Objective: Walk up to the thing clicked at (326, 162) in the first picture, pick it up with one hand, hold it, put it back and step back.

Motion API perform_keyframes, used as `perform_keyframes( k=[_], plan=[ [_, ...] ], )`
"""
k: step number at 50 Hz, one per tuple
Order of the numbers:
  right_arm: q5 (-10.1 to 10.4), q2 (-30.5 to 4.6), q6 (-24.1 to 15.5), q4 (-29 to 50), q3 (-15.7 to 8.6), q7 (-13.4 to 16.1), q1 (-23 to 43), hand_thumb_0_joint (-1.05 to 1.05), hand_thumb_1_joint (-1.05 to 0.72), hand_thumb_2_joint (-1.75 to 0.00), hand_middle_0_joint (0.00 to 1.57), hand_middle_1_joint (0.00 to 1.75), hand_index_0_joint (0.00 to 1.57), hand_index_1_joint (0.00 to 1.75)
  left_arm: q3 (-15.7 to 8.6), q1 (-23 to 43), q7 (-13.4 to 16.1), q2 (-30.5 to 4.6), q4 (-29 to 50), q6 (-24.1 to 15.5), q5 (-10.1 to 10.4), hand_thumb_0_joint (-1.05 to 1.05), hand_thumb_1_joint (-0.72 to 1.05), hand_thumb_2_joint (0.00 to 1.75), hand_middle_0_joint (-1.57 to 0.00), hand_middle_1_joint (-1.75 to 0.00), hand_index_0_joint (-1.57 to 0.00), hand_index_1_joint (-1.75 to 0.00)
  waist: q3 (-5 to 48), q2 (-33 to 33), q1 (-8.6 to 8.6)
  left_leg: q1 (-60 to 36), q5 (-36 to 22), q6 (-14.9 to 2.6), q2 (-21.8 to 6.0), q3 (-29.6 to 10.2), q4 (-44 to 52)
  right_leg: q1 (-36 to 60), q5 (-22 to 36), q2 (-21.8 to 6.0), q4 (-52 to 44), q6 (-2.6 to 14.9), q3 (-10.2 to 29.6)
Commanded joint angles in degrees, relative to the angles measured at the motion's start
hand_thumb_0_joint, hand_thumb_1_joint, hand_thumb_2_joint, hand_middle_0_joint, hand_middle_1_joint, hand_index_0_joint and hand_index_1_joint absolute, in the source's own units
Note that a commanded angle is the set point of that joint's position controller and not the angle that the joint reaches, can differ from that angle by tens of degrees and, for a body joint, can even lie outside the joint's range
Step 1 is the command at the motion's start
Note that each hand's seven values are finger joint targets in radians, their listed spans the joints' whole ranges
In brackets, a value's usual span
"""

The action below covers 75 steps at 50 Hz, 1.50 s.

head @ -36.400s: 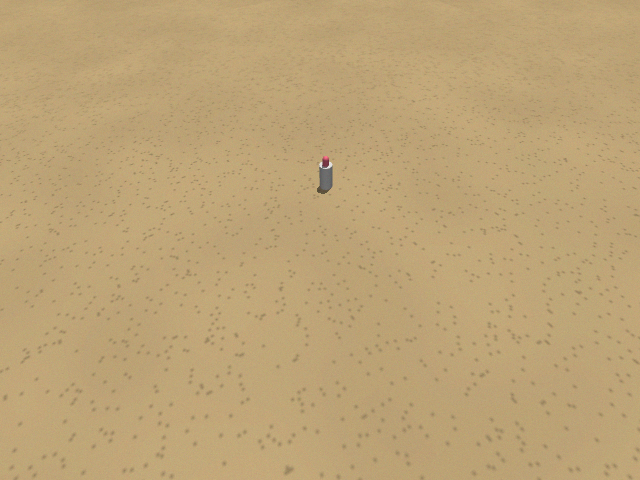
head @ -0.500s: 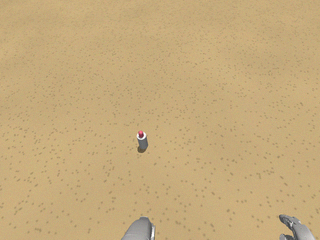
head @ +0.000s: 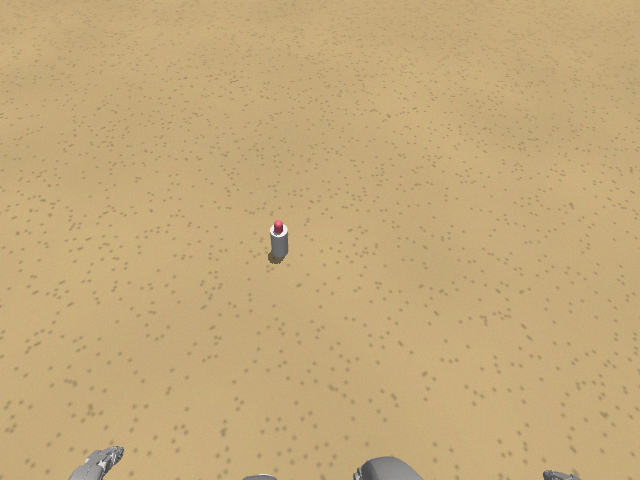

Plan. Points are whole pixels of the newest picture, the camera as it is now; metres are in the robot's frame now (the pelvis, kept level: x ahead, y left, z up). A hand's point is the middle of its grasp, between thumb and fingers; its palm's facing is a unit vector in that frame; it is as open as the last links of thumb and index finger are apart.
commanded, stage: step back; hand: left
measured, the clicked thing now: (279, 236) +0.94 +0.15 -0.68
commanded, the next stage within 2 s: stand in 1.30 s
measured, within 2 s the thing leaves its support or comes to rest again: neither
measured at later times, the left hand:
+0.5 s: hand out of the picture -0.05 +0.27 -0.14, palm faces +0.05 -0.90 -0.42, open 7.4 cm
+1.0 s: hand out of the picture -0.01 +0.22 -0.14, palm faces +0.07 -0.92 -0.39, open 7.4 cm
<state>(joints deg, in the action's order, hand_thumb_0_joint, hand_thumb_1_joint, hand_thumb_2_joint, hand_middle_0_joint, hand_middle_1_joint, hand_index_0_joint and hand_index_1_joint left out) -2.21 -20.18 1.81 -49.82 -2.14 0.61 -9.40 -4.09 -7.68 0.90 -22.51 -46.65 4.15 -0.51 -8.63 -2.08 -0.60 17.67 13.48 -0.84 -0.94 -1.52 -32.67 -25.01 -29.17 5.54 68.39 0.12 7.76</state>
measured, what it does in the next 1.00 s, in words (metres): steps on the spot: right foot, then left foot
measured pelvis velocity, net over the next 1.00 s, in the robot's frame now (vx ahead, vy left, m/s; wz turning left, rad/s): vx -0.07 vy -0.04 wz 0.05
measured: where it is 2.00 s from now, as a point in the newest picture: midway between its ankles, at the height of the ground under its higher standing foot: outside the picture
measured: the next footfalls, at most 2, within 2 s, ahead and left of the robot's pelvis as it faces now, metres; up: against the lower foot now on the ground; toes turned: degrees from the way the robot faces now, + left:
right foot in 0.14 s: -0.06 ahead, -0.15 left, +0.00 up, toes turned -1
left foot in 0.46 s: -0.08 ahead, +0.11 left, +0.00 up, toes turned -1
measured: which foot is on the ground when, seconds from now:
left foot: down 0.00-0.18, up 0.20-0.44, down 0.46-0.80, up 0.82-1.00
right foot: up 0.00-0.12, down 0.14-0.50, up 0.52-0.74, down 0.76-1.00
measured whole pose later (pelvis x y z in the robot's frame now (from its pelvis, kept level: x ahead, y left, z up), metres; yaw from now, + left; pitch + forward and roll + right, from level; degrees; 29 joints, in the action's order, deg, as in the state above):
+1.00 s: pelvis -0.07 -0.04 +0.00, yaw +3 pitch -3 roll +0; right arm -1.1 -22.6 0.4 -57.3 -3.0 -0.2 -12.3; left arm -2.6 -9.8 -0.2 -19.1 -56.1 -3.0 -1.8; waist -4.4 2.9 -1.6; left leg 19.4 26.7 0.2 -0.2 -4.9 -46.9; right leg -13.5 -17.0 -0.9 32.9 1.5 -4.2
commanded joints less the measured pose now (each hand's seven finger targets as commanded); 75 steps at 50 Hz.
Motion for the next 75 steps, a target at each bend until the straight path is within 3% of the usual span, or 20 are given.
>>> perform_keyframes(
  k=[1, 6, 8, 9, 10, 14, 20, 23, 25, 27, 31, 38, 40, 42, 45, 52, 56, 58, 63, 75],
  plan=[
    [0.3, -14.4, -1.0, 4.4, -4.2, 1.1, -0.4, 0.00, -0.90, -0.90, 0.20, 0.30, 0.20, 0.30, -2.5, -2.0, 0.4, -9.1, 3.4, -2.4, -0.6, 0.00, 0.90, 0.90, -0.20, -0.30, -0.20, -0.30, 11.2, 11.7, 1.66, -15.6, -21.6, -12.84, -12.0, -10.0, 5.4, -1.9, -1.0, -2.8, -15.1, -2.18, -2.1],
    [0.8, -16.6, 0.7, 4.3, -4.4, 0.3, 3.0, 0.00, -0.90, -0.90, 0.20, 0.30, 0.20, 0.30, -2.5, -8.7, 0.4, -9.1, -2.8, -4.4, -1.2, 0.00, 0.90, 0.90, -0.20, -0.30, -0.20, -0.30, 15.6, 12.5, -0.75, -8.4, -11.6, -8.70, -10.3, -6.8, -1.4, 15.6, 12.5, -3.6, -48.4, 0.67, -8.6],
    [1.2, -11.3, 0.6, 5.6, -2.7, 0.0, 2.9, 0.00, -0.90, -0.90, 0.20, 0.30, 0.20, 0.30, -4.3, -9.4, 0.4, -15.3, -3.5, -5.0, -2.6, 0.00, 0.90, 0.90, -0.20, -0.30, -0.20, -0.30, 12.1, -3.8, -1.03, 12.1, 9.8, -2.65, -0.3, -3.8, -12.9, 22.0, 9.3, -14.3, -49.7, 4.62, 12.5],
    [1.2, -11.5, 0.5, 6.6, -3.1, 0.9, 5.9, 0.00, -0.90, -0.90, 0.20, 0.30, 0.20, 0.30, -5.3, -4.0, 0.3, -20.4, -1.3, -4.6, -2.4, 0.00, 0.90, 0.90, -0.20, -0.30, -0.20, -0.30, 8.7, -9.0, -2.62, 11.0, 19.8, 0.55, 3.0, -5.4, -19.0, 6.3, 1.4, -26.5, -52.6, 13.08, 22.0],
    [1.0, -14.4, 0.7, 5.0, -4.4, 1.1, 5.7, 0.00, -0.90, -0.90, 0.20, 0.30, 0.20, 0.30, -5.2, 0.8, 0.3, -21.5, 0.2, -4.5, -2.5, 0.00, 0.90, 0.90, -0.20, -0.30, -0.20, -0.30, 3.5, -10.1, -2.30, 4.9, 19.3, 1.54, 1.1, -8.1, -25.6, -6.6, -5.6, -29.7, -55.7, 15.38, 26.5],
    [1.7, -12.0, -0.3, 1.2, -3.1, 0.2, 1.5, 0.00, -0.90, -0.90, 0.20, 0.30, 0.20, 0.30, -3.6, 1.7, 0.5, -12.9, -0.7, -5.6, -2.0, 0.00, 0.90, 0.90, -0.20, -0.30, -0.20, -0.30, 2.6, -4.4, 0.40, 9.9, 9.4, 1.22, 5.3, -7.1, -26.1, 7.1, 13.4, -15.9, -47.4, 7.96, 4.1],
    [0.3, -12.0, -2.6, 0.5, -3.0, -0.9, 2.0, 0.00, -0.90, -0.90, 0.20, 0.30, 0.20, 0.30, -4.6, -3.2, -0.4, -14.9, -1.7, -5.8, -2.5, 0.00, 0.90, 0.90, -0.20, -0.30, -0.20, -0.30, 6.0, -10.0, -3.67, 7.8, 17.4, 2.35, 1.6, -0.9, -4.8, 17.6, -3.2, -19.7, -48.6, 10.76, 7.9],
    [0.1, -11.8, -3.9, -2.5, -4.1, -0.7, -3.2, 0.00, -0.90, -0.90, 0.20, 0.30, 0.20, 0.30, -2.8, -2.1, -1.0, -12.7, -1.2, -4.9, -1.9, 0.00, 0.90, 0.90, -0.20, -0.30, -0.20, -0.30, 7.3, -5.1, -0.25, -9.4, 5.2, 0.37, 3.5, 1.2, 13.9, 10.1, 8.6, -16.3, -39.8, 7.30, 1.3],
    [-0.5, -17.7, -4.6, -3.2, -5.6, -0.2, -5.9, 0.00, -0.90, -0.90, 0.20, 0.30, 0.20, 0.30, -0.9, -1.3, -1.1, -6.8, -0.4, -5.1, -0.5, 0.00, 0.90, 0.90, -0.20, -0.30, -0.20, -0.30, 9.6, 12.9, 1.52, -18.9, 13.6, -6.58, -12.8, -27.1, 18.5, -6.9, 4.1, -5.6, -22.5, 1.17, -9.0],
    [0.0, -21.4, -4.4, -2.5, -6.3, -0.6, -4.1, 0.00, -0.90, -0.90, 0.20, 0.30, 0.20, 0.30, -2.9, 3.4, -0.8, -14.0, -0.9, -5.3, -1.1, 0.00, 0.90, 0.90, -0.20, -0.30, -0.20, -0.30, 2.5, 8.4, 2.50, -3.7, 27.4, -14.97, -19.5, -32.7, 21.3, -3.9, -3.9, -8.5, -14.7, 1.75, -4.0],
    [-0.1, -15.3, -5.1, -2.2, -4.7, -0.6, -3.2, 0.00, -0.90, -0.90, 0.20, 0.30, 0.20, 0.30, -2.2, -0.9, -1.9, -10.9, -2.7, -6.1, -0.8, 0.00, 0.90, 0.90, -0.20, -0.30, -0.20, -0.30, 2.7, 10.6, 0.99, -9.4, 7.8, -9.20, -10.8, -16.8, 16.4, -4.2, 3.5, -8.3, -21.9, 1.47, -6.9],
    [1.1, -11.5, -2.8, -0.4, -3.0, -0.8, 1.1, 0.00, -0.90, -0.90, 0.20, 0.30, 0.20, 0.30, -2.8, -7.2, -0.8, -10.0, -7.7, -7.3, -1.1, 0.00, 0.90, 0.90, -0.20, -0.30, -0.20, -0.30, 7.2, 7.4, -3.03, 6.8, 6.3, -4.52, -5.3, -6.1, 1.8, 23.9, 15.6, -4.5, -44.1, 1.15, -10.1],
    [1.5, -6.3, -2.8, 0.8, -1.3, -0.2, -0.1, 0.00, -0.90, -0.90, 0.20, 0.30, 0.20, 0.30, -4.4, -8.8, 0.2, -16.6, -7.2, -8.0, -2.2, 0.00, 0.90, 0.90, -0.20, -0.30, -0.20, -0.30, 8.8, -8.8, -3.78, 17.4, 17.9, 0.07, 5.2, -3.5, -16.5, 26.8, 6.3, -23.6, -54.5, 7.28, 19.9],
    [1.1, -13.0, -2.4, -2.3, -3.4, 0.5, -4.1, 0.00, -0.90, -0.90, 0.20, 0.30, 0.20, 0.30, -4.3, -0.9, -0.2, -17.4, -4.7, -7.9, -1.8, 0.00, 0.90, 0.90, -0.20, -0.30, -0.20, -0.30, 4.9, -3.1, -0.95, 8.9, 20.6, 0.51, 0.2, -6.1, -21.5, 12.4, -0.4, -28.8, -54.0, 14.14, 22.3],
    [1.3, -11.5, -2.5, -4.4, -2.9, 0.0, -4.5, 0.00, -0.90, -0.90, 0.20, 0.30, 0.20, 0.30, -2.9, 1.2, 0.0, -13.3, -4.7, -8.4, -1.1, 0.00, 0.90, 0.90, -0.20, -0.30, -0.20, -0.30, 4.6, -3.0, -0.11, 7.2, 14.4, 0.37, -0.3, -7.1, -19.0, 12.8, 16.3, -21.7, -50.8, 9.81, 7.8],
    [0.9, -9.7, -2.7, -5.6, -2.4, 0.1, -3.0, 0.00, -0.90, -0.90, 0.20, 0.30, 0.20, 0.30, -2.0, 1.7, 0.4, -12.8, -5.4, -7.6, -0.2, 0.00, 0.90, 0.90, -0.20, -0.30, -0.20, -0.30, 9.8, -8.2, 0.40, -2.4, 6.6, 1.02, 0.1, 2.0, -2.0, 14.6, 46.6, -19.1, -40.2, 7.76, -2.3],
    [0.4, -14.5, -3.1, -6.4, -3.7, 0.7, -1.8, 0.00, -0.90, -0.90, 0.20, 0.30, 0.20, 0.30, -0.9, 1.5, 0.6, -9.8, -4.4, -6.3, 0.6, 0.00, 0.90, 0.90, -0.20, -0.30, -0.20, -0.30, 13.9, 4.5, 0.05, -10.2, -22.6, -3.76, -9.1, -8.9, 6.7, 10.2, 30.6, -11.3, -30.0, 1.46, -7.2],
    [1.2, -16.2, -2.8, -5.3, -3.3, 0.3, 5.4, 0.00, -0.90, -0.90, 0.20, 0.30, 0.20, 0.30, -0.9, 0.9, 0.7, -10.0, -6.9, -5.5, 1.0, 0.00, 0.90, 0.90, -0.20, -0.30, -0.20, -0.30, 11.5, 8.8, -1.47, -0.1, -14.3, -9.57, -13.8, -12.9, 7.6, 16.0, 9.7, -7.3, -31.3, 1.13, -8.5],
    [1.3, -11.8, -2.6, -7.1, -1.9, 0.3, 6.4, 0.00, -0.90, -0.90, 0.20, 0.30, 0.20, 0.30, -0.9, 2.3, 0.3, -12.6, -9.0, -6.4, 0.3, 0.00, 0.90, 0.90, -0.20, -0.30, -0.20, -0.30, 12.0, 5.6, -0.12, -2.8, -10.3, -1.58, -5.7, -4.6, 5.2, 17.0, 26.0, -13.1, -40.0, 2.82, -2.8],
    [1.9, -11.7, -4.0, -10.1, -1.0, -0.5, 8.9, 0.00, -0.90, -0.90, 0.20, 0.30, 0.20, 0.30, 1.9, 5.0, -0.6, -9.9, -13.7, -6.7, 0.2, 0.00, 0.90, 0.90, -0.20, -0.30, -0.20, -0.30, 10.7, 2.5, 0.54, -12.7, -15.7, -0.54, -6.7, -4.2, 13.6, 18.8, 27.6, -12.8, -49.7, 0.65, -4.5]
  ],
)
